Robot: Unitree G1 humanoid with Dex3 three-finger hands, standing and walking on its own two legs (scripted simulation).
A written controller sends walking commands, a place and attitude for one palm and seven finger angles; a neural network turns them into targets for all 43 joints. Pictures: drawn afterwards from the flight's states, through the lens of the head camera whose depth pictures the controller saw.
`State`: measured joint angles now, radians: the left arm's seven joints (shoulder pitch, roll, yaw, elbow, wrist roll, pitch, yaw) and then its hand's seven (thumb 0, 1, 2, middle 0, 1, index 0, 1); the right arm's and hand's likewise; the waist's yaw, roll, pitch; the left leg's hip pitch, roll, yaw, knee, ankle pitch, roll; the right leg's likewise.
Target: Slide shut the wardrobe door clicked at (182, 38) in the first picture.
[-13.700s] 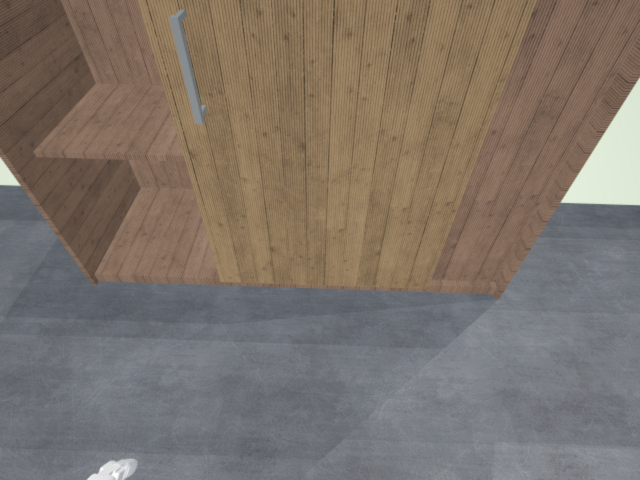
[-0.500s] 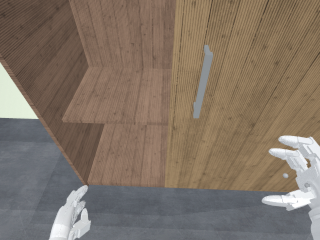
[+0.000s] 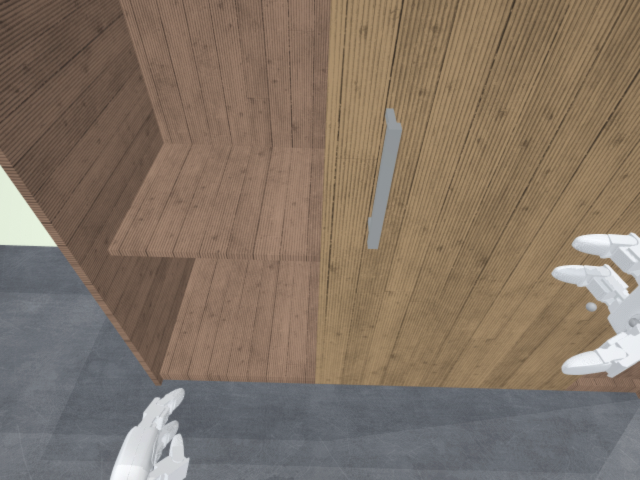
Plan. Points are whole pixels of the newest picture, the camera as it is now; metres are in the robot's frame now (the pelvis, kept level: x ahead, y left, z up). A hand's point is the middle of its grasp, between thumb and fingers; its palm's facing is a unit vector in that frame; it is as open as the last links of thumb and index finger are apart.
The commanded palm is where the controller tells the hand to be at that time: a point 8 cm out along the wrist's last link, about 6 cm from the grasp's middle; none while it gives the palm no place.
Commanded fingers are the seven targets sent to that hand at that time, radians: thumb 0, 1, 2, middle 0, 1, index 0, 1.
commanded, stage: raise the hand with hooked fingers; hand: right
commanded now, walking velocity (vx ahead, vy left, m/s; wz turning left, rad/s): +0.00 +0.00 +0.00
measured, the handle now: (380, 185) +0.51 -0.08 +0.11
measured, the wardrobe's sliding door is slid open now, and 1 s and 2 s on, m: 0.49 0.49 0.49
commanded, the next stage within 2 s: move the hooked fingers beside the handle in 0.36 s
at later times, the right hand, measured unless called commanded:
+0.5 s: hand (566, 312) +0.27 -0.25 +0.13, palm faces +0.08 +1.00 -0.04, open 14.0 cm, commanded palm +0.25 -0.29 +0.13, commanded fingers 0.00 0.50 -0.30 0.30 1.20 0.30 1.20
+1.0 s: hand (515, 273) +0.33 -0.22 +0.12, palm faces +0.06 +1.00 -0.02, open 14.0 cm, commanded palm +0.31 -0.26 +0.12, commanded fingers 0.00 0.50 -0.30 0.30 1.20 0.30 1.20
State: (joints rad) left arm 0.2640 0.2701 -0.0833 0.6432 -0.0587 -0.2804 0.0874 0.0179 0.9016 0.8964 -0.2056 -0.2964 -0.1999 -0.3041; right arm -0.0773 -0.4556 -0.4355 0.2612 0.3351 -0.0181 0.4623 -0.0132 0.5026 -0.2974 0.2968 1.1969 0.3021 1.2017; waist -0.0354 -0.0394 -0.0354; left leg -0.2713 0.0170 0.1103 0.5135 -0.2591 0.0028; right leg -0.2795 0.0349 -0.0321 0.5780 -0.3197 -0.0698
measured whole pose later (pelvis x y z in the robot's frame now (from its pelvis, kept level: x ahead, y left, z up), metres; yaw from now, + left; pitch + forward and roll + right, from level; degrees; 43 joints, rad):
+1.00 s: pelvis -0.01 +0.04 +0.00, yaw +2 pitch +3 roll +1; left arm 0.28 0.29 -0.05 0.66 -0.06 -0.25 0.09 0.02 0.90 0.90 -0.20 -0.30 -0.20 -0.30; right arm -0.26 -0.43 -0.43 0.52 0.29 -0.09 0.40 -0.01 0.50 -0.30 0.30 1.20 0.30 1.20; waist 0.01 -0.04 -0.04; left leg -0.34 -0.03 0.10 0.56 -0.27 0.05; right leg -0.33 -0.01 -0.04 0.59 -0.32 -0.02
